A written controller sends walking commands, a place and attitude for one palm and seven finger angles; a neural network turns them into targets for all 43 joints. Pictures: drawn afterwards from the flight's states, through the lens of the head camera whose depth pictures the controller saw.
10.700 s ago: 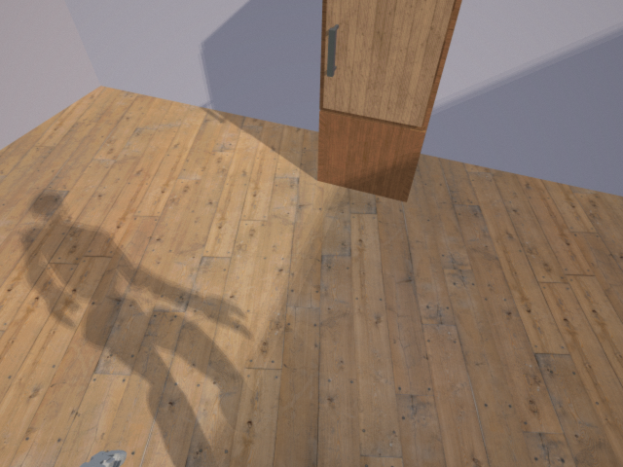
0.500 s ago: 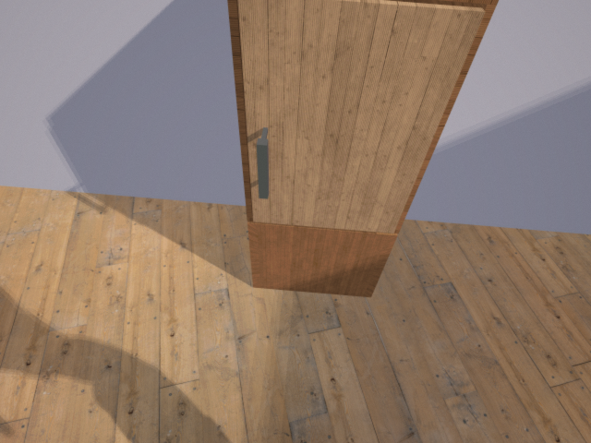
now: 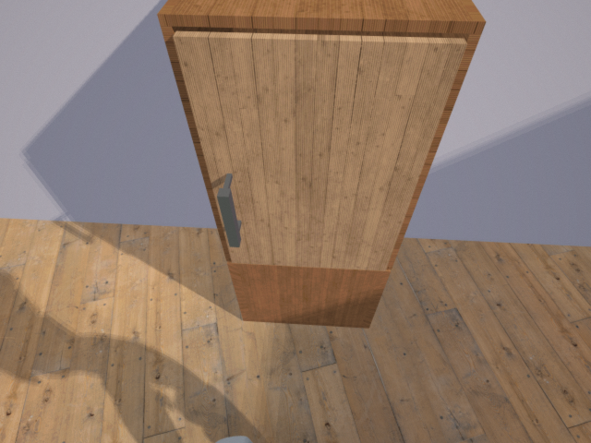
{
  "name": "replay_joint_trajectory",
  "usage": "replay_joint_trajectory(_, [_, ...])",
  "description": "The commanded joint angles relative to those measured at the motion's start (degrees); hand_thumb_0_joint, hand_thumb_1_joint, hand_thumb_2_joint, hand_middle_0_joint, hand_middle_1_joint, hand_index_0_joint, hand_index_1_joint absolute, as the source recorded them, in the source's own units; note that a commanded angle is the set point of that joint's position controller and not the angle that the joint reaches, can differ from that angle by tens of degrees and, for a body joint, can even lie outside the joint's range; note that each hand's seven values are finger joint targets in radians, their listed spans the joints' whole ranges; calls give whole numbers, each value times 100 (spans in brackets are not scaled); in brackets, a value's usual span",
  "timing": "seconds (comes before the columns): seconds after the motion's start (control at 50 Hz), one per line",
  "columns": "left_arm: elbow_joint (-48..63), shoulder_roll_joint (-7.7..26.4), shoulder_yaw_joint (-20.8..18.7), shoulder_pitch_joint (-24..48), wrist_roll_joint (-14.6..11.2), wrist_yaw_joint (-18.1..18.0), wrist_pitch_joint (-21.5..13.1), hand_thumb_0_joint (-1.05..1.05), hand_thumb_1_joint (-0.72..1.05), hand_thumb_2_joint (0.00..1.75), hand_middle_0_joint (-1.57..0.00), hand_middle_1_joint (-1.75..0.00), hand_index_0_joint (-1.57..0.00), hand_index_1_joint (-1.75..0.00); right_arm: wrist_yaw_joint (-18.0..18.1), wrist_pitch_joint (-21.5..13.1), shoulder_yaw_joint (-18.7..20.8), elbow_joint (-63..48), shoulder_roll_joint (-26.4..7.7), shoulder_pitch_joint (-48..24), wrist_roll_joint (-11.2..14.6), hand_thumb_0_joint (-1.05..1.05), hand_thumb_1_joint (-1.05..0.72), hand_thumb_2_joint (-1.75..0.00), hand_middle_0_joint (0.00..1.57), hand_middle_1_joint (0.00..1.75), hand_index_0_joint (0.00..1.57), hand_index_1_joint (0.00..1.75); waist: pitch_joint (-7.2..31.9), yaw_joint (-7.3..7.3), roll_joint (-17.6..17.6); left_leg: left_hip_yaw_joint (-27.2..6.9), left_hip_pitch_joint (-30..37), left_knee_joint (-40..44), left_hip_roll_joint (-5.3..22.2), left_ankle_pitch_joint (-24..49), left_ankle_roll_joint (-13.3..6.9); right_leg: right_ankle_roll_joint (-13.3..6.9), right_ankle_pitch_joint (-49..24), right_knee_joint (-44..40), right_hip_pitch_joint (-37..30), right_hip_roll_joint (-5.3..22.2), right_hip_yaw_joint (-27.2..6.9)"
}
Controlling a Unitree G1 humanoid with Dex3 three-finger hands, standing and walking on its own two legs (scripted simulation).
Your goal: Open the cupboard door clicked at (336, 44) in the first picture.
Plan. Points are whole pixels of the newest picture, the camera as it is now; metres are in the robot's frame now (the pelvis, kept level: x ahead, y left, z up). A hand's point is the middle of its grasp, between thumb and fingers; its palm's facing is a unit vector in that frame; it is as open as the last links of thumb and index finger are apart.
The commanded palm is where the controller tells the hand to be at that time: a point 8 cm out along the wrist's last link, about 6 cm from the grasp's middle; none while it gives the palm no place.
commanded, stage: come to a stop and stand still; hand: left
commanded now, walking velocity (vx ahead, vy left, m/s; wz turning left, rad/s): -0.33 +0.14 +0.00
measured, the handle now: (232, 211) +0.56 +0.16 -0.09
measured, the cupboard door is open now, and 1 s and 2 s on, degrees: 0 0 0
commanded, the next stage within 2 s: look again from close up in 1.24 s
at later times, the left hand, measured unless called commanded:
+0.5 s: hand out of the picture +0.08 +0.17 -0.16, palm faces +0.04 -0.95 -0.31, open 7.4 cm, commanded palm none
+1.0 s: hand out of the picture +0.01 +0.19 -0.18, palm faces +0.05 -0.98 -0.17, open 7.4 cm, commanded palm none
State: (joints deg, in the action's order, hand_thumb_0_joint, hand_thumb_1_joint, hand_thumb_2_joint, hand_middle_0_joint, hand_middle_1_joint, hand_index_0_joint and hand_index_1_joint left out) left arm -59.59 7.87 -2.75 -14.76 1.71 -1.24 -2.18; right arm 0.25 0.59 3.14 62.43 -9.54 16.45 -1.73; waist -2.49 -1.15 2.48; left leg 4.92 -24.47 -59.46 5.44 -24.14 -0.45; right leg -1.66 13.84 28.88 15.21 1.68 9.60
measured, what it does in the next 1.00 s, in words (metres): steps on the spot: left foot, then left foot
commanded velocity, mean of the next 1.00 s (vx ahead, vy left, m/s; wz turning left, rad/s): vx -0.06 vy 0.04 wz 0.00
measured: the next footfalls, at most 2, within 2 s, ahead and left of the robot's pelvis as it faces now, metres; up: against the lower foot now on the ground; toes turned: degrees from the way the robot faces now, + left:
left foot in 0.10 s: +0.11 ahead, +0.11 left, +0.00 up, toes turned +7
left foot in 0.78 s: +0.02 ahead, +0.11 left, +0.00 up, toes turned +0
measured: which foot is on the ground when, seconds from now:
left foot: up 0.00-0.08, down 0.10-0.44, up 0.46-0.76, down 0.78-1.00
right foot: down 0.00-1.00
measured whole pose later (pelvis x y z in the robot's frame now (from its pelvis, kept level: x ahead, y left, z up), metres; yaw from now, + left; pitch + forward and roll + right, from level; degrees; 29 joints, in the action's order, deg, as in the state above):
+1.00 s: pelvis +0.01 +0.01 +0.01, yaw +0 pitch -1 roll +0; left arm -63.1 10.6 -1.3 -15.9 1.1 -1.1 1.7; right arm 1.4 0.6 0.6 62.4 -7.5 16.9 -1.0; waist -0.7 1.3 -2.5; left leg 4.3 -7.9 -25.1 -0.2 -16.2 -1.4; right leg 2.9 9.4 24.5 13.6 5.0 3.6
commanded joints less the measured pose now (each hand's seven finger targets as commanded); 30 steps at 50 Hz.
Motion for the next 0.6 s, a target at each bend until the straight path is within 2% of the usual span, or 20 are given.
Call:
replay_joint_trajectory(0.0, [31, 624, -63, -436, 9, -63, -56, 0, 90, 90, -20, -30, -20, -30, 18, -151, -128, -250, 229, 266, 57, 0, -90, -90, 20, 30, 20, 30, 178, 22, -696, 59, 325, 1823, -47, 327, 148, -822, -2209, -1110, -388, 1303, -966])
replay_joint_trajectory(0.04, [-37, 602, 4, -330, -79, -70, 1, 0, 90, 90, -20, -30, -20, -30, 85, -156, -198, -83, 198, 409, 88, 0, -90, -90, 20, 30, 20, 30, 362, -38, -483, 72, 1238, 3156, -177, 1541, 219, -488, -2453, -636, -368, 946, -674])
replay_joint_trajectory(0.06, [-57, 537, 36, -365, -111, -64, 34, 0, 90, 90, -20, -30, -20, -30, 112, -177, -170, -50, -2, 466, 102, 0, -90, -90, 20, 30, 20, 30, 423, -38, -253, -109, 1686, 3581, 23, 2569, 172, -232, -2200, -412, -247, 803, -625])
replay_joint_trajectory(0.08, [-4, 465, 47, -491, -122, -59, 90, 0, 90, 90, -20, -30, -20, -30, 144, -217, -107, -145, -320, 365, 118, 0, -90, -90, 20, 30, 20, 30, 504, 82, 291, -514, 1878, 3625, 516, 3988, -10, 50, -1664, -269, -120, 643, -586])
replay_joint_trajectory(0.1, [60, 443, 25, -578, -105, -97, 146, 0, 90, 90, -20, -30, -20, -30, 178, -184, -39, -244, -553, 234, 112, 0, -90, -90, 20, 30, 20, 30, 340, 128, 454, -669, 1725, 3472, 854, 4923, -249, 200, -1089, -235, -135, 506, -552])
replay_joint_trajectory(0.14, [32, 519, 4, -682, -95, -132, 238, 0, 90, 90, -20, -30, -20, -30, 269, -127, 10, -295, -665, 15, 132, 0, -90, -90, 20, 30, 20, 30, 338, 132, 1146, -833, 1969, 3507, 1041, 6408, -549, 292, -480, 360, -42, 327, -428])
replay_joint_trajectory(0.18, [119, 617, -44, -579, -88, -121, 310, 0, 90, 90, -20, -30, -20, -30, 309, -76, 99, -355, -820, -31, 112, 0, -90, -90, 20, 30, 20, 30, 343, 61, 1201, -1024, 2444, 3556, 1335, 7286, -885, 296, 1188, 1203, 555, 181, -567])
replay_joint_trajectory(0.22, [234, 559, -108, -432, -75, -116, 369, 0, 90, 90, -20, -30, -20, -30, 318, 1, 207, -466, -981, -130, 64, 0, -90, -90, 20, 30, 20, 30, 483, -1, 889, -1069, 2589, 3505, 1534, 7005, -1161, 267, 1776, 2054, 955, 75, -772])
replay_joint_trajectory(0.26, [341, 461, -140, -382, -62, -106, 376, 0, 90, 90, -20, -30, -20, -30, 309, 36, 263, -596, -1045, -386, 37, 0, -90, -90, 20, 30, 20, 30, 646, 29, 666, -952, 2545, 3389, 1529, 6558, -1153, 245, 1676, 2261, 1062, 71, -949])
replay_joint_trajectory(0.3, [411, 396, -142, -428, -49, -89, 357, 0, 90, 90, -20, -30, -20, -30, 276, 43, 296, -702, -1046, -593, 17, 0, -90, -90, 20, 30, 20, 30, 817, 98, 514, -747, 2368, 3332, 1408, 6092, -988, 237, 1319, 1720, 758, 75, -858])
replay_joint_trajectory(0.32, [418, 401, -154, -529, -44, -80, 357, 0, 90, 90, -20, -30, -20, -30, 248, 54, 305, -742, -1038, -738, 18, 0, -90, -90, 20, 30, 20, 30, 784, 179, 567, -633, 2076, 3304, 1302, 5604, -867, 238, 969, 1346, 449, 82, -755])
replay_joint_trajectory(0.36, [381, 457, -157, -808, -12, -66, 318, 0, 90, 90, -20, -30, -20, -30, 185, 89, 296, -784, -974, -821, 42, 0, -90, -90, 20, 30, 20, 30, 775, 318, 329, -461, 1532, 2999, 952, 4130, -559, 275, -201, 209, -269, 73, -565])
replay_joint_trajectory(0.38, [402, 687, -175, -870, 24, -83, 260, 0, 90, 90, -20, -30, -20, -30, 145, 91, 270, -798, -766, -746, 72, 0, -90, -90, 20, 30, 20, 30, 720, 345, -262, -250, 1202, 2532, 534, 2920, -247, 245, -1430, -504, -551, 380, -883])
replay_joint_trajectory(0.4, [465, 1166, -220, -718, 85, -119, 212, 0, 90, 90, -20, -30, -20, -30, 95, 100, 209, -896, -369, -573, 104, 0, -90, -90, 20, 30, 20, 30, 598, 237, -1687, 243, 322, 1741, -296, 683, 111, -152, -3140, -738, -839, 1515, -2148])
replay_joint_trajectory(0.42, [539, 1360, -222, -705, 39, -93, 218, 0, 90, 90, -20, -30, -20, -30, 90, 193, 210, -957, -352, -649, 118, 0, -90, -90, 20, 30, 20, 30, 551, 370, -1622, -198, 234, 844, -529, -905, 164, -760, -3464, -920, -418, 2201, -2320])
replay_joint_trajectory(0.44, [571, 1260, -200, -561, 39, -112, 230, 0, 90, 90, -20, -30, -20, -30, 101, 298, 188, -959, -285, -867, 90, 0, -90, -90, 20, 30, 20, 30, 398, 367, -1542, -585, 186, 148, -465, -959, 137, -937, -2772, -1060, 53, 2102, -2446])
replay_joint_trajectory(0.46, [599, 1182, -173, -270, 33, -119, 228, 0, 90, 90, -20, -30, -20, -30, 88, 322, 175, -921, -330, -861, 72, 0, -90, -90, 20, 30, 20, 30, 117, 246, -1621, -724, -49, -278, -436, -715, 144, -944, -2274, -1109, 200, 1912, -2425])
replay_joint_trajectory(0.5, [709, 1137, -178, 21, 30, -136, 221, 0, 90, 90, -20, -30, -20, -30, 30, 274, 164, -770, -460, -613, 52, 0, -90, -90, 20, 30, 20, 30, 70, 158, -1212, -659, -244, -489, -350, -180, 227, -858, -2012, -1023, -54, 1670, -1996])
replay_joint_trajectory(0.52, [725, 1161, -188, -15, 23, -128, 203, 0, 90, 90, -20, -30, -20, -30, 9, 244, 149, -737, -469, -577, 54, 0, -90, -90, 20, 30, 20, 30, 155, 197, -1205, -611, -262, -305, -364, -74, 269, -809, -2080, -981, -285, 1597, -1855])
replay_joint_trajectory(0.58, [647, 1272, -225, -255, 26, -123, 191, 0, 90, 90, -20, -30, -20, -30, -16, 192, 99, -772, -467, -664, 75, 0, -90, -90, 20, 30, 20, 30, 273, 376, -1076, -443, -93, 603, -372, -150, 326, -852, -1898, -1024, -711, 1668, -1862])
